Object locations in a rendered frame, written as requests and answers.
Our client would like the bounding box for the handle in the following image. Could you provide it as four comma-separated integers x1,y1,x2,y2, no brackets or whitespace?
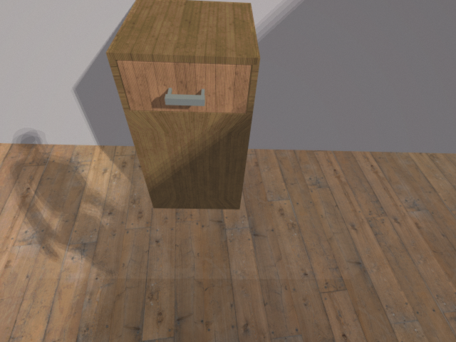
165,88,205,106

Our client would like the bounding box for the cabinet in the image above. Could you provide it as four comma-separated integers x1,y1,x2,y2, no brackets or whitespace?
106,0,260,209

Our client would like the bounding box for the drawer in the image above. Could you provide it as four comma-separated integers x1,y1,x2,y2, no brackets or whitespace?
117,60,251,113

